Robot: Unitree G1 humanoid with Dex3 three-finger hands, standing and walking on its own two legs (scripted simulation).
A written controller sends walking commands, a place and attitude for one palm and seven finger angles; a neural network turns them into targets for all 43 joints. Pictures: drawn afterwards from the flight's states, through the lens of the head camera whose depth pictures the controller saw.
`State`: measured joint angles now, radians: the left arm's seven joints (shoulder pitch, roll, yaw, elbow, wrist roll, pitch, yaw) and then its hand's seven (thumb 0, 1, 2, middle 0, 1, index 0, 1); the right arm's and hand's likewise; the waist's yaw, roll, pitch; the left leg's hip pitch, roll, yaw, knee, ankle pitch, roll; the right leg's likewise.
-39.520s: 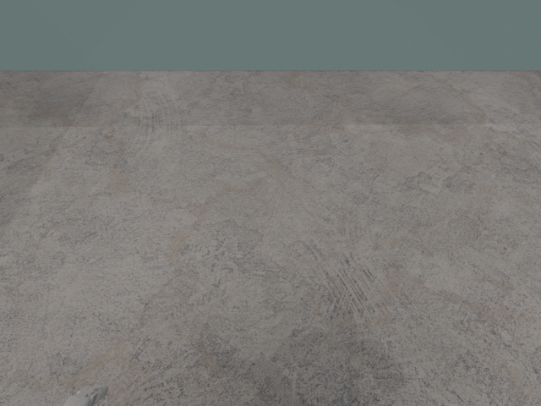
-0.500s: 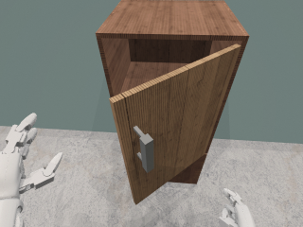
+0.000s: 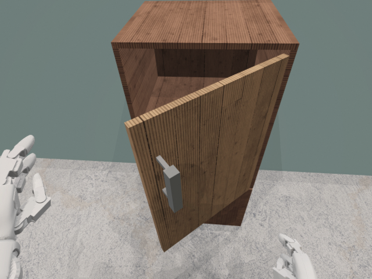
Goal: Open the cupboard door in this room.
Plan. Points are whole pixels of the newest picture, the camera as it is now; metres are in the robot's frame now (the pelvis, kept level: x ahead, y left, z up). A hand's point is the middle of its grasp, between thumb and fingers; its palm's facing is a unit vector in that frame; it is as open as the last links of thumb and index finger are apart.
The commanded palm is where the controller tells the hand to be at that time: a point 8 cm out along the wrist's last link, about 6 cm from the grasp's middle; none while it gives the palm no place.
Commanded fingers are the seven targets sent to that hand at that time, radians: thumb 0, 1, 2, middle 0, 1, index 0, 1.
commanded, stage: step back with the hand held close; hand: left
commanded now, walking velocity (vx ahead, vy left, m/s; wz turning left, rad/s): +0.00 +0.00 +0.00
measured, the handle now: (168, 184) +0.30 +0.08 +0.06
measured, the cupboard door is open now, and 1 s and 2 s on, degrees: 41 41 41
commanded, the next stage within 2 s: stop stepping back and stand still in 1.24 s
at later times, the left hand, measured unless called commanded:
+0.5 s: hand (37, 216) +0.16 +0.26 +0.15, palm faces +0.33 -0.80 -0.51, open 7.4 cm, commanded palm +0.10 +0.31 +0.17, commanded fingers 0.00 0.90 0.90 -0.20 -0.30 -0.20 -0.30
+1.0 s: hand out of the picture +0.08 +0.30 +0.15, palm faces +0.40 -0.78 -0.48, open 7.4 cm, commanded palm +0.01 +0.34 +0.17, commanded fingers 0.00 0.90 0.90 -0.20 -0.30 -0.20 -0.30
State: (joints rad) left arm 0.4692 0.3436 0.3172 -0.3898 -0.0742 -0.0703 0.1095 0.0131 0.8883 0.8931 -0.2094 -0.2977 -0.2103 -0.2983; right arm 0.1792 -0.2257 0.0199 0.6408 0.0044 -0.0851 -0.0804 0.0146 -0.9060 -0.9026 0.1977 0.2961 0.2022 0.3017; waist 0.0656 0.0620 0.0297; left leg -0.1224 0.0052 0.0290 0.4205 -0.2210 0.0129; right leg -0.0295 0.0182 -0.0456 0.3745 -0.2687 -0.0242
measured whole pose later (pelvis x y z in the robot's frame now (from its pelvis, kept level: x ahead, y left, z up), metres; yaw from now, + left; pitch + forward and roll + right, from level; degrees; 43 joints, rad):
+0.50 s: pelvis -0.04 +0.01 -0.01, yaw -1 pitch -1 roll -1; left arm 0.57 0.43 0.38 -0.50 -0.06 -0.12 0.12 0.01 0.89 0.90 -0.21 -0.30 -0.21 -0.30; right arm 0.17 -0.24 -0.02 0.55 0.02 0.01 -0.09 0.01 -0.91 -0.90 0.20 0.30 0.20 0.30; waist 0.01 0.04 0.05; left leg -0.30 0.02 0.04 0.49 -0.18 0.03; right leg -0.22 0.02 -0.04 0.45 -0.23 -0.01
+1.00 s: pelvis -0.13 +0.04 -0.01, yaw +0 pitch +3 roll -3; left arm 0.54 0.42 0.42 -0.56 -0.05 -0.20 0.15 0.01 0.89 0.90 -0.21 -0.30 -0.21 -0.30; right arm 0.13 -0.18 0.03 0.60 -0.01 -0.09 -0.06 0.01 -0.90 -0.90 0.20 0.30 0.21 0.30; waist 0.04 0.02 0.05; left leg -0.47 -0.01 0.04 0.40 0.01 0.07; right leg -0.16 0.05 0.02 0.44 -0.35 -0.01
